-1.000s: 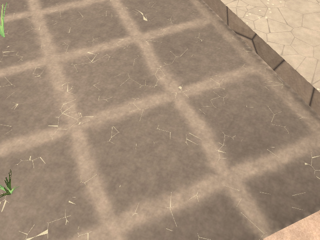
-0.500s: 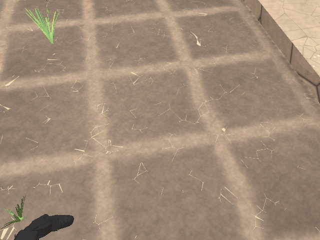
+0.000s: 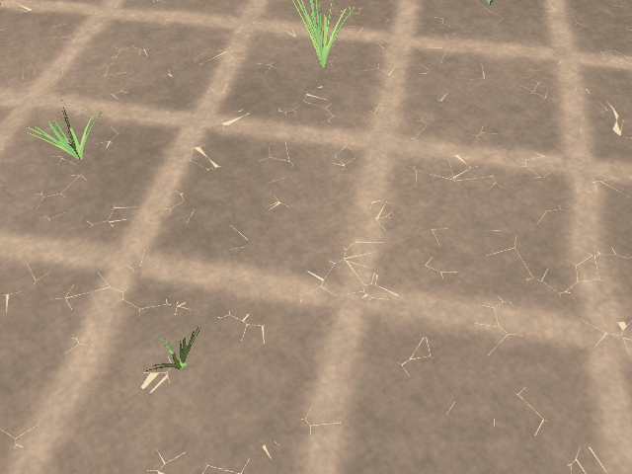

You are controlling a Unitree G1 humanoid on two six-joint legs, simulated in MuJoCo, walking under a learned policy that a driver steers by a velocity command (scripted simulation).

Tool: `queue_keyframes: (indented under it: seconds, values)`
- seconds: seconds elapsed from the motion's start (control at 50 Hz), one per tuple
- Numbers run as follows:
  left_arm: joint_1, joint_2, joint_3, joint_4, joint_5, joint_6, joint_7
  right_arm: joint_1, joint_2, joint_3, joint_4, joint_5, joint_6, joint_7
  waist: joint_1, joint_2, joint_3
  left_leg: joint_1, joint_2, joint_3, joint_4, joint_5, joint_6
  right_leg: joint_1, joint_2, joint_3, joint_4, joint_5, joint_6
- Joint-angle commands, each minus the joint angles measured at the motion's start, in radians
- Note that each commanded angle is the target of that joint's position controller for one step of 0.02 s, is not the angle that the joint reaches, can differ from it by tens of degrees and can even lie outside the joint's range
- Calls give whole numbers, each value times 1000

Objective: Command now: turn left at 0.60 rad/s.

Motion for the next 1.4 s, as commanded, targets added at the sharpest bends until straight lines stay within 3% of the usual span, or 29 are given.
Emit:
queue_keyframes:
  seconds: [0.02, 0.06, 0.08, 0.1, 0.12, 0.16, 0.22, 0.36, 0.46, 0.5, 0.52, 0.54, 0.56, 0.66, 0.78, 0.86, 0.88, 0.9, 0.92, 0.94, 0.98, 1.02, 1.18, 1.26, 1.32, 1.34, 1.36, 1.38, 1.4]
  values:
    - [-51, 202, 64, -76, -13, -10, -10, 42, -70, -16, -65, 10, -22, 24, -28, -217, -134, 188, -7, 78, -235, -35, 53, 58, -232, 136, -120, 34, -183]
    - [11, 145, 54, -51, -31, -5, -21, 159, -92, -34, -14, 5, -19, 22, -60, -112, -97, 323, -71, 79, -457, 57, 134, -50, -191, 78, 18, 29, -88]
    - [27, 116, 52, -91, -27, -6, -31, 193, -238, -77, 7, -3, -17, 2, -48, 250, -46, 343, 103, -299, -642, 306, 276, -250, -15, -46, 287, -147, 32]
    - [-174, 124, 48, -167, -32, -23, -37, 177, -292, -88, -15, -33, -37, 6, -134, 417, -15, 343, 255, -612, -851, 344, 427, -508, 99, 72, 526, -469, 50]
    - [-264, 147, 62, -189, -52, -34, -50, 116, -251, -71, -27, -56, -77, 17, -122, 272, -9, 329, 278, -589, -873, 282, 397, -551, 89, 197, 671, -468, 6]
    - [-97, 117, 55, -103, -23, -15, -48, 35, -171, -50, 0, -8, -106, 28, -43, 211, -77, 312, 235, -426, -764, 267, 307, -493, 52, 232, 688, -332, -4]
    - [86, 109, 61, 6, -28, 19, -58, -71, -46, -2, 30, -15, -98, 23, 32, 146, -80, 89, 152, -164, -750, 160, 244, -255, 124, 221, 828, -96, 35]
    - [-70, 81, 34, -118, -22, 19, -84, -32, -104, -31, 48, -11, -99, -31, -53, 114, -90, 315, 247, -91, -663, 208, 248, -309, 76, 240, 428, 17, 90]
    - [79, 49, 41, -82, -43, 21, -107, -58, -92, -40, 87, 15, -109, -25, 5, 96, -73, 134, 228, 2, -526, 166, 201, 67, 127, 72, 108, 133, 36]
    - [186, 82, 68, -26, -26, 5, -92, 5, -20, -31, 115, -12, -111, -24, 13, -68, -78, 27, 116, 163, -275, 24, 134, 234, 170, 55, 89, 292, -2]
    - [257, 187, 92, -43, -9, -13, -83, -46, 10, -24, 61, -19, -100, -22, 42, -288, -52, -191, -7, 181, 176, -343, 44, 299, -69, 429, 58, 660, -139]
    - [232, 221, 80, -81, 19, -32, -93, -90, -3, -23, 11, 2, -91, -28, 41, -182, -155, -243, -61, -30, 359, -348, 37, 284, -231, 770, -62, 407, -302]
    - [198, 214, 75, -100, 19, -35, -92, -153, -27, -29, 31, 5, -80, -38, 69, -58, -116, -245, -52, -49, 435, -316, 53, 225, -199, 694, -59, 376, -288]
    - [-39, 123, 34, -182, -10, -3, -40, -65, -32, -30, 27, -21, -48, -60, -45, -134, -138, -174, -69, -53, 346, -58, 41, 28, -85, 658, -108, -29, -205]
    - [62, 127, 51, -185, -28, -4, 1, -80, -19, -12, 0, -11, -96, -8, -4, -178, -174, -93, -87, -43, -98, -17, 35, 131, -34, 690, -149, -422, -186]
    - [-2, 139, 54, -227, -35, 5, -20, 69, -42, -31, 47, 8, -129, 31, -82, -222, -112, 283, -139, 32, -419, -91, 90, -131, 12, 681, -169, -582, -172]
    - [-51, 129, 54, -247, -55, 12, -22, 187, -65, -48, 92, 4, -136, 37, -149, -189, -61, 437, -133, 33, -567, -16, 115, -269, 72, 636, -146, -649, -120]
    - [-180, 84, 46, -313, -84, 9, -18, 332, -197, -87, 159, -25, -150, 38, -204, 118, 21, 558, 60, -305, -799, -298, 220, -570, 231, 418, 125, -612, -12]
    - [-228, 29, 26, -347, -103, -26, -34, 270, -264, -112, 151, -22, -172, 44, -167, 340, 100, 532, 330, -806, -959, -483, 361, -768, 212, 435, 437, -457, -10]
    - [-231, 81, 40, -315, -97, -46, -42, 162, -176, -85, 99, -30, -191, 32, -123, 158, 141, 442, 341, -782, -947, -393, 371, -748, 154, 517, 575, -332, -29]
    - [-87, 131, 52, -243, -48, -30, -51, 48, -123, -70, 87, 4, -184, 16, -24, 107, 80, 407, 289, -531, -923, -237, 304, -653, 112, 435, 639, -149, -14]
    - [-32, 123, 53, -202, -20, -15, -74, 18, -85, -46, 93, -5, -170, 4, 3, 97, 38, 286, 202, -280, -939, -53, 229, -465, 118, 317, 759, 65, 19]
    - [-255, 60, 33, -246, -54, -25, -130, 190, -177, -69, 176, 12, -177, 20, -119, 113, 50, 518, 199, 24, -964, 121, 167, -343, 84, 175, 271, 178, 29]
    - [-235, 83, 42, -236, -51, -18, -133, 148, -214, -85, 177, 50, -179, 32, -100, 114, 72, 543, 218, 83, -936, 228, 160, -200, 55, 160, 122, 118, -16]
    - [36, 155, 93, -134, -24, -10, -115, 125, -167, -78, 174, 60, -186, 41, 26, -13, -60, 418, 123, 175, -522, 511, 136, 241, 122, 102, -57, 205, -95]
    - [153, 170, 103, -102, -11, -11, -100, 104, -114, -60, 149, 47, -195, 45, 100, -172, -66, 89, 25, 183, -107, 68, 99, 520, 47, 221, -57, 253, -177]
    - [226, 241, 84, -108, -8, -35, -93, 192, 10, -14, 100, -20, -210, 52, 18, -364, -181, -195, 13, 55, 214, -295, 108, 739, -117, 442, 198, 698, -234]
    - [283, 264, 94, -101, -29, -53, -96, 245, -109, -20, 89, 16, -218, 55, 62, -295, -367, -255, -29, -53, 274, -230, 78, 784, -268, 700, 42, 311, -435]
    - [284, 244, 95, -67, -34, -60, -94, 145, -138, -32, 71, 54, -222, 49, 63, -191, -276, -353, 18, -78, 175, -99, 82, 696, -238, 757, -89, -92, -399]
Keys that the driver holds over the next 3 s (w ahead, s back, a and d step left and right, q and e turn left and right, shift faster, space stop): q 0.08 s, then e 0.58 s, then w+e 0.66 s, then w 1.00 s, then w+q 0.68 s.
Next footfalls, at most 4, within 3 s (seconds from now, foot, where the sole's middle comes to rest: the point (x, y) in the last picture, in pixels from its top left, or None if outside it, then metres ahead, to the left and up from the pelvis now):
0.04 left None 0.02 0.15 -0.72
0.46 right None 0.10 -0.10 -0.78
0.86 left None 0.05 0.14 -0.72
1.34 right None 0.16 -0.24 -0.78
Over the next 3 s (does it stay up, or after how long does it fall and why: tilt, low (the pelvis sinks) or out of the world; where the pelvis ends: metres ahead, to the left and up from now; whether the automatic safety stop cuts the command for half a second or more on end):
stays up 0.92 -0.58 0.00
